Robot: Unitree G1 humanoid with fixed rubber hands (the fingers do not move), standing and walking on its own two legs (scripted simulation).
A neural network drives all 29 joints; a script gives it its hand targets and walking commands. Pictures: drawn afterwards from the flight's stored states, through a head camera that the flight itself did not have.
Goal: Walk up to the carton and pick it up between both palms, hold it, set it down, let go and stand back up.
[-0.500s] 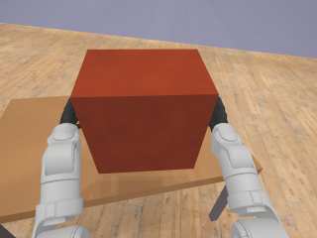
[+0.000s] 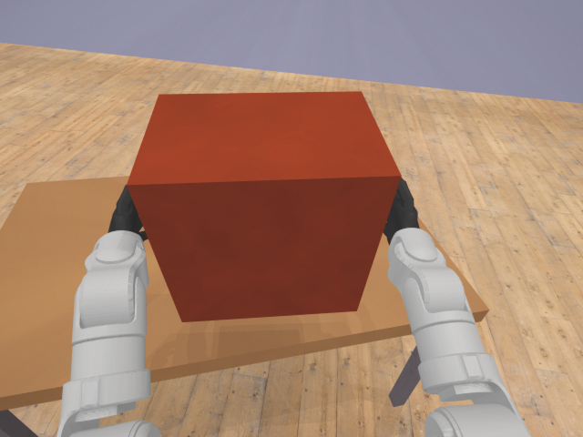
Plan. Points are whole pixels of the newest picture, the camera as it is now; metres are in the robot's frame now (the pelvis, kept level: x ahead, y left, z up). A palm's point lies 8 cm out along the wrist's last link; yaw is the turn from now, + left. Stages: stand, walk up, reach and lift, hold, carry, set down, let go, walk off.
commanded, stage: hold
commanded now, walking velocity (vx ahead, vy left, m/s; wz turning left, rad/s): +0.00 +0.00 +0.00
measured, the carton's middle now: (267, 212) +0.40 +0.01 +0.15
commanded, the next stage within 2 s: none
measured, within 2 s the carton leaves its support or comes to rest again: neither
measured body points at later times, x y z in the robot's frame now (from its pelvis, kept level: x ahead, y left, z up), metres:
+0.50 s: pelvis +0.00 +0.00 +0.00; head -0.05 +0.02 +0.45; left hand +0.37 +0.19 +0.16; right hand +0.37 -0.17 +0.17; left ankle +0.02 +0.12 -0.75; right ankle +0.02 -0.12 -0.75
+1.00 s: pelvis +0.00 +0.00 +0.00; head -0.05 +0.02 +0.45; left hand +0.37 +0.18 +0.16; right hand +0.37 -0.18 +0.17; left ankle +0.02 +0.12 -0.75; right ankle +0.02 -0.12 -0.75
